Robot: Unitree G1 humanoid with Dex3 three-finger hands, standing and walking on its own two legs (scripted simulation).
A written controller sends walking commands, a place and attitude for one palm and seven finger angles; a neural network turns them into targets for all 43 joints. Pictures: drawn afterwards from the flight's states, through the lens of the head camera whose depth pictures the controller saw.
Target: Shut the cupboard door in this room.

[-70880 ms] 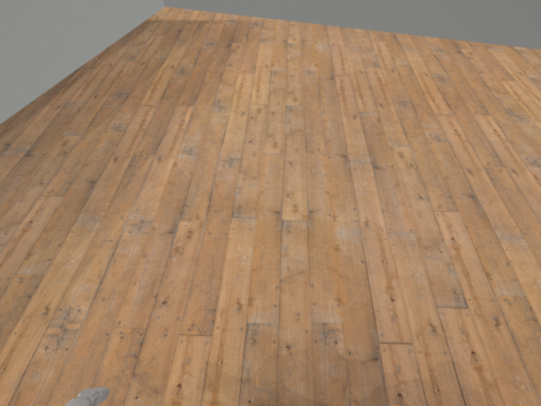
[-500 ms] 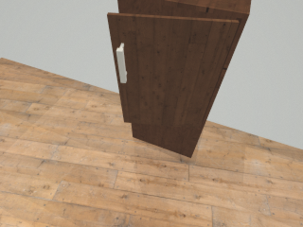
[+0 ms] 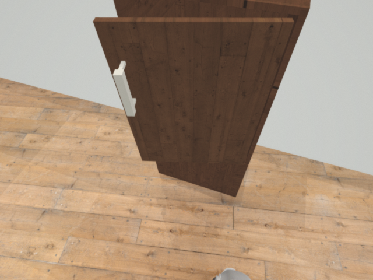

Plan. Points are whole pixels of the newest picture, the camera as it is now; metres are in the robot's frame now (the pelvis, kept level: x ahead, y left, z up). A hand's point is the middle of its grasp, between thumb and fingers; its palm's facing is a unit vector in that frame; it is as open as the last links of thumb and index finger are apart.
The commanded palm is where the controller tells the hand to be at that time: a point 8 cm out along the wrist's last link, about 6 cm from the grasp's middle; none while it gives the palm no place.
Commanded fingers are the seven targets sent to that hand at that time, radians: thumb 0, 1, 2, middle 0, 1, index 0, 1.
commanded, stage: shuffle to correct the standing spot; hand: left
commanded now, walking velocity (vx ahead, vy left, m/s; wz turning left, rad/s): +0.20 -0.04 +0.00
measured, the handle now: (127, 89) +0.56 +0.19 +0.06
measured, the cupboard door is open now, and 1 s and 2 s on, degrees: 17 17 17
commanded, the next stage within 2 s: come to a stop and stand still in 0.20 s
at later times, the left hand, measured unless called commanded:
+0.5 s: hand out of the picture +0.11 +0.13 -0.18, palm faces +0.09 -0.99 -0.13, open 7.3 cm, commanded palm none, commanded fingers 0.00 0.90 0.90 -0.20 -0.30 -0.20 -0.30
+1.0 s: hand (145, 268) +0.16 +0.11 -0.14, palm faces +0.04 -0.96 -0.28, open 7.3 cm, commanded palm none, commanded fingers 0.00 0.90 0.90 -0.20 -0.30 -0.20 -0.30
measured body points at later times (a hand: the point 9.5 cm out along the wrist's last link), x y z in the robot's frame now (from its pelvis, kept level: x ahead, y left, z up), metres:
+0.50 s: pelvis +0.15 -0.02 +0.01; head +0.17 -0.01 +0.45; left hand +0.10 +0.18 -0.16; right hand +0.24 -0.23 -0.14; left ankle +0.16 +0.09 -0.73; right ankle +0.08 -0.10 -0.73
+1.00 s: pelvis +0.12 -0.07 +0.01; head +0.15 -0.10 +0.46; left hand +0.16 +0.16 -0.12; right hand +0.15 -0.32 -0.16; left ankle +0.08 +0.09 -0.66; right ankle +0.11 -0.13 -0.73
